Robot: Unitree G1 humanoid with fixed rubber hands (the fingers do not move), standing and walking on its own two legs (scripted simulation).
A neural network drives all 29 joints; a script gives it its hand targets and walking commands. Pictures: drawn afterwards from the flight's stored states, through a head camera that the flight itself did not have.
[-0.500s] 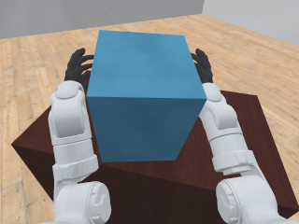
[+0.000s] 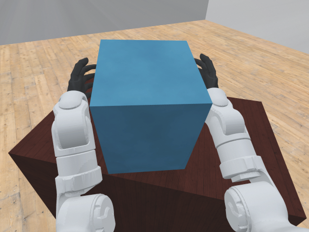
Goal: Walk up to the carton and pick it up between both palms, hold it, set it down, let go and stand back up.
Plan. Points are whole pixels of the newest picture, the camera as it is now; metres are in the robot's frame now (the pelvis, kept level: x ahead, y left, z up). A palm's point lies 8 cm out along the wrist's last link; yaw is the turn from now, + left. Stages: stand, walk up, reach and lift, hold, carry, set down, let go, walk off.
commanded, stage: hold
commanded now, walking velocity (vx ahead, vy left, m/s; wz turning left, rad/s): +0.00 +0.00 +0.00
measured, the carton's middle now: (146, 109) +0.36 +0.01 +0.19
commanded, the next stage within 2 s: none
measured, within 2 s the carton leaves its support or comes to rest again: neither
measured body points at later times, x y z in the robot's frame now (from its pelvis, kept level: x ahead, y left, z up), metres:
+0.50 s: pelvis +0.00 +0.00 +0.00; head -0.05 +0.02 +0.45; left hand +0.37 +0.16 +0.25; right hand +0.39 -0.13 +0.26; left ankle +0.00 +0.12 -0.75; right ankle +0.04 -0.09 -0.75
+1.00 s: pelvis +0.00 +0.00 +0.00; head -0.06 +0.02 +0.45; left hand +0.37 +0.16 +0.25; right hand +0.38 -0.14 +0.25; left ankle +0.00 +0.12 -0.75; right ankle +0.04 -0.09 -0.75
